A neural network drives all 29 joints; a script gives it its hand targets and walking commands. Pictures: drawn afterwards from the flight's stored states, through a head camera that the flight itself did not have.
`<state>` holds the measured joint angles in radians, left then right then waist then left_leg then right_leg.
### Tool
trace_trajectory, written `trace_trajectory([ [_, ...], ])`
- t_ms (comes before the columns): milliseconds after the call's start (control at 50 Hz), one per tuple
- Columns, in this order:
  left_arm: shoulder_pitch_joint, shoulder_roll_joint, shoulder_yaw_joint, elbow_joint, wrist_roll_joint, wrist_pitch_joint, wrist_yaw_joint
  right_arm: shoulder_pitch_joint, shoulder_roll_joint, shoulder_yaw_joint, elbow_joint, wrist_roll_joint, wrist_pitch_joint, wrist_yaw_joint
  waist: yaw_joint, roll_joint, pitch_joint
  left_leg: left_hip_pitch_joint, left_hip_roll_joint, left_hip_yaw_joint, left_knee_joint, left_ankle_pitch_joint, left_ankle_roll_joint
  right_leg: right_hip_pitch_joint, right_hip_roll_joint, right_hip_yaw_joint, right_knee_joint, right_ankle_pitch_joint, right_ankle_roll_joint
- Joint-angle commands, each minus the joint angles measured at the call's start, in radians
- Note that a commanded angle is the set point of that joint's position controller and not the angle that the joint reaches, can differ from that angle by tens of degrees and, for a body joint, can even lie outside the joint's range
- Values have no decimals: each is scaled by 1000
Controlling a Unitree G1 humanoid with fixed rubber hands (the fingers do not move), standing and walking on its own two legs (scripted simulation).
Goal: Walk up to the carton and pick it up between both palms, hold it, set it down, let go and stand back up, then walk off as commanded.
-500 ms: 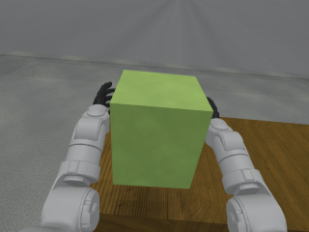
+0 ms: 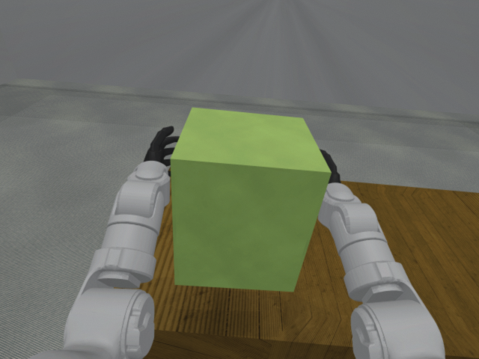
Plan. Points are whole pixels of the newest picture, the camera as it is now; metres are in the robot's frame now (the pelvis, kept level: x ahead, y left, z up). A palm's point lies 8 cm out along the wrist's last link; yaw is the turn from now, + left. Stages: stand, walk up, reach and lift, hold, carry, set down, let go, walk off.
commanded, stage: hold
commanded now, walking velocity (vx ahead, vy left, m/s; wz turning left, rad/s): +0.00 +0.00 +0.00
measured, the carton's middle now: (241, 197) +0.37 +0.01 +0.15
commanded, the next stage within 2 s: none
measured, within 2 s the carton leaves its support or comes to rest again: neither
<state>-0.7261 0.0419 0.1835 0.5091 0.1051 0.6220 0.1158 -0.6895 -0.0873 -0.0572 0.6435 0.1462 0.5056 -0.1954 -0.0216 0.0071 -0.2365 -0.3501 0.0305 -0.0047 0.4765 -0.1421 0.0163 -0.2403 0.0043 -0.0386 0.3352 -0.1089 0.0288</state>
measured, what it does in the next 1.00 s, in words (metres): stands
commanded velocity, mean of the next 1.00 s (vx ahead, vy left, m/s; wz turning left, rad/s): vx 0.00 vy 0.00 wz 0.00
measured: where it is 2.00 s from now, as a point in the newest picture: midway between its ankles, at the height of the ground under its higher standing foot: outside the picture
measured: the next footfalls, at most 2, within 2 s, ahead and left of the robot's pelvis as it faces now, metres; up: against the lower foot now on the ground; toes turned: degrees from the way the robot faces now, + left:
none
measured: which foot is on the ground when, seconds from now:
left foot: down 0.00-1.00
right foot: down 0.00-1.00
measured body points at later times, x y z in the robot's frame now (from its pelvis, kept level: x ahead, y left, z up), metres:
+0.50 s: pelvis +0.00 +0.00 +0.00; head -0.08 +0.02 +0.44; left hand +0.38 +0.16 +0.21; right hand +0.38 -0.15 +0.18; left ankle +0.07 +0.10 -0.74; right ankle +0.04 -0.14 -0.74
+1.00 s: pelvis +0.00 +0.00 +0.00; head -0.08 +0.02 +0.44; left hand +0.38 +0.16 +0.21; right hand +0.38 -0.15 +0.18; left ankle +0.07 +0.10 -0.74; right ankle +0.04 -0.14 -0.74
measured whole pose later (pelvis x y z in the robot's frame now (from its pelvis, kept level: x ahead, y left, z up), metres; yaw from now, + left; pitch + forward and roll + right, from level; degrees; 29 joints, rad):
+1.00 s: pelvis +0.00 +0.00 +0.00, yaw +0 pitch +1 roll -3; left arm -0.73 0.04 0.18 0.51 0.11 0.63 0.12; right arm -0.69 -0.09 -0.06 0.64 0.15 0.50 -0.20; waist -0.02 0.01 -0.24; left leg -0.35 0.03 0.00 0.48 -0.14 0.02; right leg -0.24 0.00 -0.04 0.34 -0.11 0.03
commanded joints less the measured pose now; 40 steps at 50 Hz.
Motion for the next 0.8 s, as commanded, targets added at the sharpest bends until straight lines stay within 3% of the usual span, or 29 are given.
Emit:
trace_trajectory([
  [0, -760, -824, -421, -318, -167, -58, -163, -1170, 683, 334, -570, 203, -146, 142, 17, 27, -389, 319, -41, -58, -149, 65, -31, 174, 74, 30, -52, -3, -16],
  [160, -755, -830, -429, -322, -167, -53, -165, -1164, 675, 328, -578, 201, -147, 138, 6, 36, -390, 321, -40, -59, -147, 72, -34, 181, 74, 28, -49, 9, -18],
  [280, -757, -822, -410, -289, -157, -52, -166, -1175, 677, 326, -566, 196, -146, 142, 18, 28, -365, 304, -41, -56, -154, 43, -30, 176, 72, 30, -54, -15, -17],
  [780, -759, -818, -413, -306, -161, -53, -165, -1167, 678, 324, -554, 200, -145, 139, 12, 31, -377, 308, -43, -55, -150, 53, -30, 178, 72, 32, -52, -8, -17],
])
